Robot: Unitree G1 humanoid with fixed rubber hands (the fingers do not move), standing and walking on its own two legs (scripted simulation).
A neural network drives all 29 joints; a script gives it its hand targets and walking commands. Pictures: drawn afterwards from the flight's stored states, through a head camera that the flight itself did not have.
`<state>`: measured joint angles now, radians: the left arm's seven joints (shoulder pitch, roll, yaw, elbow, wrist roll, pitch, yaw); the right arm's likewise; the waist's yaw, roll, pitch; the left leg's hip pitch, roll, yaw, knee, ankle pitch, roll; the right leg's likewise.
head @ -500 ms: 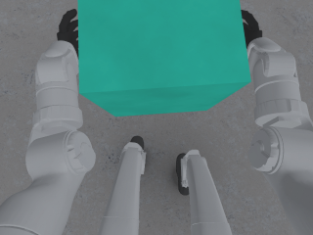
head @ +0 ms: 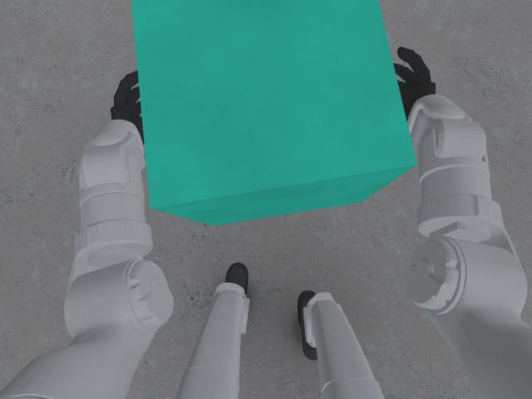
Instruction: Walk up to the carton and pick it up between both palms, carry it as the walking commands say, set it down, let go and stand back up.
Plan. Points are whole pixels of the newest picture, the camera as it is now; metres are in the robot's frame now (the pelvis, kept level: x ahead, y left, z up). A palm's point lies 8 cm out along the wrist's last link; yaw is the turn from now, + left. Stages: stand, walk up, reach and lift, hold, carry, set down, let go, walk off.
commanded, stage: reach and lift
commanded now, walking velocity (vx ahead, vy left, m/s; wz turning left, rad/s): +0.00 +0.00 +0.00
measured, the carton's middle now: (270, 119) +0.51 +0.05 -0.07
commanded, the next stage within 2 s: none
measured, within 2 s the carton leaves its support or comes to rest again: neither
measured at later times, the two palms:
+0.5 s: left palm (118, 118) +0.45 +0.24 +0.03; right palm (430, 113) +0.47 -0.15 +0.04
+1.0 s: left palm (100, 140) +0.39 +0.22 +0.09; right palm (483, 133) +0.42 -0.17 +0.10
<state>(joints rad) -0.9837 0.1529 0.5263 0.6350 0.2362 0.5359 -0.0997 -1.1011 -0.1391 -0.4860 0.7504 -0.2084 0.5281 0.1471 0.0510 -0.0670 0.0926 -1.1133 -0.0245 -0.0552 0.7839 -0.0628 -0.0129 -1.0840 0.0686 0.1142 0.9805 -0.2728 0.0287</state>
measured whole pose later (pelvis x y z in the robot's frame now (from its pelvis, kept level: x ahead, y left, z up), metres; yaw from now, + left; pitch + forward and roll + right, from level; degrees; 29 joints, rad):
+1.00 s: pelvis +0.14 -0.01 +0.09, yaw +0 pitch +5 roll +1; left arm -0.10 0.01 0.25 0.13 0.13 0.65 -0.08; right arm -0.12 0.02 -0.22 0.19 -0.10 0.60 0.13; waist 0.05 -0.04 -0.09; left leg -0.30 0.01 -0.08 0.31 -0.09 -0.04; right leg -0.20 0.05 0.12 0.36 -0.24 -0.02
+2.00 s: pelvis +0.14 +0.00 +0.09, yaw +1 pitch +1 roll +1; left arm -0.15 -0.01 0.23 0.10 0.16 0.72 -0.09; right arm -0.13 0.03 -0.28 0.10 -0.12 0.71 0.14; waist 0.05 -0.04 -0.04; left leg -0.18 -0.02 -0.08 0.24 -0.07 -0.01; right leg -0.08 0.03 0.14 0.30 -0.24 -0.01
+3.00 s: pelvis +0.14 +0.01 +0.09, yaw +1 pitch +0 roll +1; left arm -0.17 -0.03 0.23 0.08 0.18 0.72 -0.07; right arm -0.18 0.00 -0.29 0.12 -0.13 0.72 0.17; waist 0.05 -0.04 0.01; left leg -0.17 -0.03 -0.08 0.25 -0.09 -0.01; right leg -0.06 0.02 0.14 0.31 -0.25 -0.01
